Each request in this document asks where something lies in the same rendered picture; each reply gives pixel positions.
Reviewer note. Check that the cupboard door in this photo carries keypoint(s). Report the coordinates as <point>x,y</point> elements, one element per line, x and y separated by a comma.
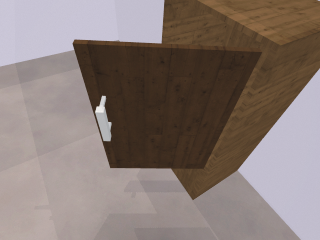
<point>167,103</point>

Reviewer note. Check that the handle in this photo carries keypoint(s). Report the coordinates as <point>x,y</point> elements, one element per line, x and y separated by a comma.
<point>104,125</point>

